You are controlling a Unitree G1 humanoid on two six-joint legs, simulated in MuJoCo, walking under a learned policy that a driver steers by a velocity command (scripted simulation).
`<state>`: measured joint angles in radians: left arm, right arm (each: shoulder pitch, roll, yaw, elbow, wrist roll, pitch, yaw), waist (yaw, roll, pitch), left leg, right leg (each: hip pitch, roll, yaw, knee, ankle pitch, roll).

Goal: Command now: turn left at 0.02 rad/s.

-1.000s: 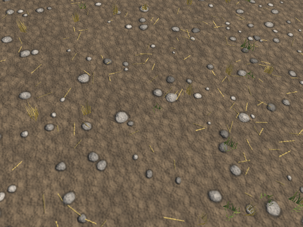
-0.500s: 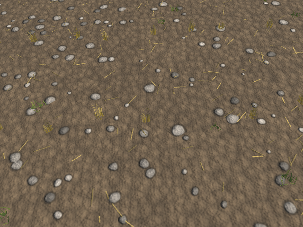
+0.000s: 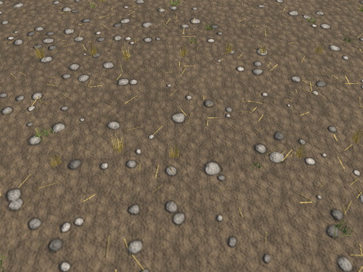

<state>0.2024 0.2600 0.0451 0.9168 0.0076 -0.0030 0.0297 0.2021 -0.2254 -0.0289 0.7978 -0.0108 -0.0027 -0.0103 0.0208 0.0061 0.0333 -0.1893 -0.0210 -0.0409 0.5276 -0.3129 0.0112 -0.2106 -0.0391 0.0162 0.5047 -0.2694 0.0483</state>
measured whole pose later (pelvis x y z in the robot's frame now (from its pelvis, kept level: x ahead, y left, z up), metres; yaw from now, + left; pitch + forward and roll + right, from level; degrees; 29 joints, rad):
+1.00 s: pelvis +0.05 -0.04 +0.00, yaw +0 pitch +0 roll +0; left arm 0.34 0.21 0.04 1.10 -0.01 -0.10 0.00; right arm 0.33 -0.25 -0.04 1.02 0.04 -0.04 -0.02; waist 0.02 0.04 -0.01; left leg -0.28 0.00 -0.05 0.85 -0.46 0.03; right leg -0.21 0.02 -0.05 0.56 -0.35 -0.05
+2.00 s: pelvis +0.59 -0.05 -0.01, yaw -1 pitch +2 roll +1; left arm 0.03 0.24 0.05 0.83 -0.01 -0.11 -0.03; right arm 0.38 -0.26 -0.04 1.03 0.01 -0.06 0.00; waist -0.05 0.00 0.04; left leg -0.10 -0.01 -0.02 0.81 -0.50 0.03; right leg -0.49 -0.01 -0.05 0.57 -0.11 -0.06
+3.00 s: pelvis +1.14 -0.02 +0.00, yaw -14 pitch +1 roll +2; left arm 0.09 0.23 0.07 0.81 -0.02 -0.03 -0.05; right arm 0.31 -0.25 -0.07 0.98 0.00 -0.07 -0.02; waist -0.06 -0.02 0.03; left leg 0.11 -0.01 0.28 0.23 -0.36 0.00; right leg -0.64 -0.09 -0.04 0.67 -0.03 -0.07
